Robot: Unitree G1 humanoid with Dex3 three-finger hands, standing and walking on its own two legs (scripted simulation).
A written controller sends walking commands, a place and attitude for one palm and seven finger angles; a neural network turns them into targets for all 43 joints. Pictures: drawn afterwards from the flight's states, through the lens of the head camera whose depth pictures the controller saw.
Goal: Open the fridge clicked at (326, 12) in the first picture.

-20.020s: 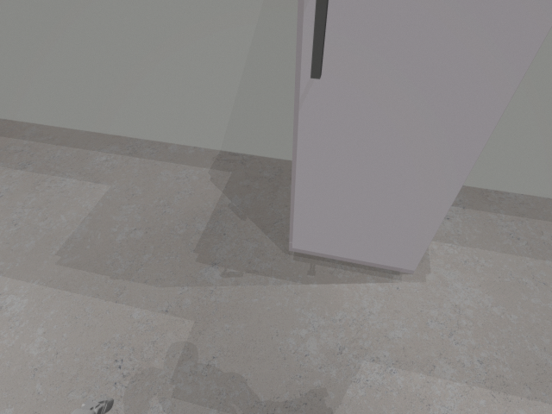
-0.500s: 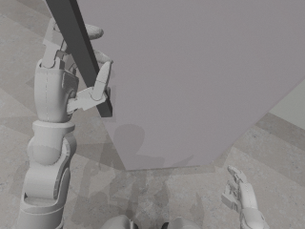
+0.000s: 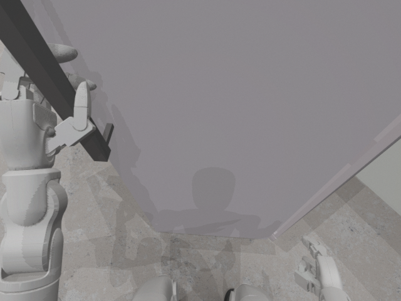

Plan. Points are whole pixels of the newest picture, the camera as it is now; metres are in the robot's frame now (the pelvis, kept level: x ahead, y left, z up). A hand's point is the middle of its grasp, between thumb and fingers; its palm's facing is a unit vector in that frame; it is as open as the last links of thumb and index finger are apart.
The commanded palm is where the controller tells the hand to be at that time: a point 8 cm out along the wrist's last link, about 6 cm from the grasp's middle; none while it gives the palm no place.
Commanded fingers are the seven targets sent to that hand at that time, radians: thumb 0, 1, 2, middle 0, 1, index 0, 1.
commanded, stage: walk backward, drawing the door open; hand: left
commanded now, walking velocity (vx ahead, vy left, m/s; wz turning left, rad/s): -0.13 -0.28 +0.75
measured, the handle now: (71, 86) +0.36 +0.16 +0.24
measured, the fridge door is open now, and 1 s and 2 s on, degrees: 52 66 66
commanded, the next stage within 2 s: stop walking and hold the door back in 0.28 s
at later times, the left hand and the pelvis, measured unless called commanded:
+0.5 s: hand (80, 212) +0.20 +0.12 +0.23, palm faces +0.58 -0.78 -0.24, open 6.7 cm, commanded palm +0.18 +0.18 +0.22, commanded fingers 0.00 0.90 0.90 -0.45 -1.40 -0.45 -1.40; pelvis -0.04 -0.17 +0.00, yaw +18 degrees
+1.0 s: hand (77, 191) +0.22 +0.12 +0.24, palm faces +0.56 -0.79 -0.23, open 5.9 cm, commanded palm +0.18 +0.18 +0.22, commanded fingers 0.00 0.90 0.90 -0.45 -1.40 -0.45 -1.40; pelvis -0.11 -0.21 +0.00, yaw +23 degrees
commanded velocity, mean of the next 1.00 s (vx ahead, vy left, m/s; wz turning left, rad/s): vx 0.06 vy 0.01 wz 0.25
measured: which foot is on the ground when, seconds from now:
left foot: up 0.00-0.04, down 0.06-0.34, up 0.36-0.72, down 0.74-1.00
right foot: down 0.00-0.06, up 0.08-0.34, down 0.36-0.76, up 0.78-0.98, down 1.00-1.00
